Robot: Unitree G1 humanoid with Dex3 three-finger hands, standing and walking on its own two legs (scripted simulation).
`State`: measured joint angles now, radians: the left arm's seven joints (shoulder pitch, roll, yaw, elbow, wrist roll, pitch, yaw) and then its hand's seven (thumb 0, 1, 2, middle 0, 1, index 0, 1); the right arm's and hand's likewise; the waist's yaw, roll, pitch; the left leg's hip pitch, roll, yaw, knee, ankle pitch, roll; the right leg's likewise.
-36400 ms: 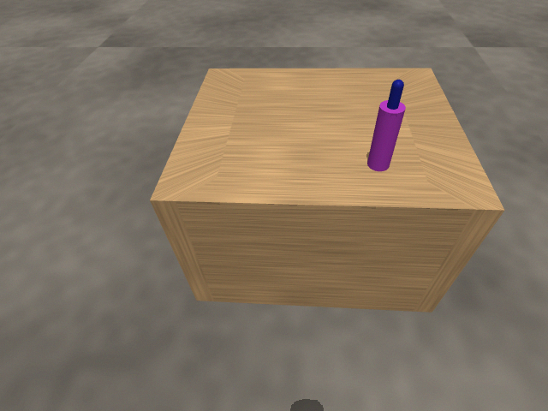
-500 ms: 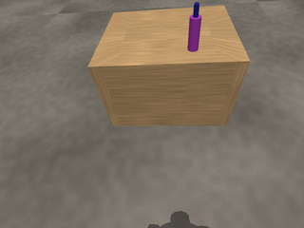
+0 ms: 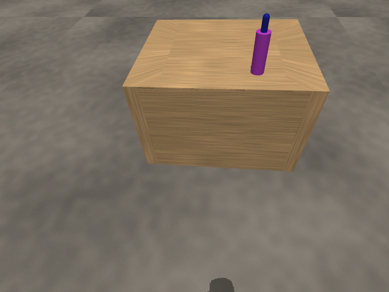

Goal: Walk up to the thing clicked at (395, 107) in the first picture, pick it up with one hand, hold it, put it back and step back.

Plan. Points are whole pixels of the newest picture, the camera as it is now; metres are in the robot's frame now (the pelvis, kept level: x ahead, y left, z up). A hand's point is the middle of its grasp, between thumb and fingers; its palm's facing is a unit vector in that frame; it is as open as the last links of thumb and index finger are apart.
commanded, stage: step back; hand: right
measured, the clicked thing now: (261, 45) +1.09 -0.25 -0.03
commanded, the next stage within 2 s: stand in 0.40 s
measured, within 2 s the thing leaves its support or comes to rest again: neither
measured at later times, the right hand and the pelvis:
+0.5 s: hand out of the picture +0.14 -0.23 -0.13, palm faces +0.00 +0.94 -0.33, open 7.3 cm; pelvis +0.02 +0.01 +0.02, yaw -2 degrees
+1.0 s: hand out of the picture +0.08 -0.25 -0.14, palm faces +0.00 +0.94 -0.33, open 7.4 cm; pelvis +0.01 +0.00 +0.02, yaw -2 degrees
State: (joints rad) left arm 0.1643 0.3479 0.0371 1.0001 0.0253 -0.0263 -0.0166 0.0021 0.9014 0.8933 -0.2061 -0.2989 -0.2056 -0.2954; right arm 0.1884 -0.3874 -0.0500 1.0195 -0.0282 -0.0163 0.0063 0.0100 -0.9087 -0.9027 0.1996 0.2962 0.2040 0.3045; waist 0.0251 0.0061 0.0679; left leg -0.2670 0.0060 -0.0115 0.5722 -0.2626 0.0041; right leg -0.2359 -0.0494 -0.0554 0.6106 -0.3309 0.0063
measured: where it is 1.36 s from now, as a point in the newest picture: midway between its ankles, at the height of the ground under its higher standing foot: outside the picture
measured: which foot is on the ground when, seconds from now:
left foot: down 0.00-1.00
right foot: down 0.00-1.00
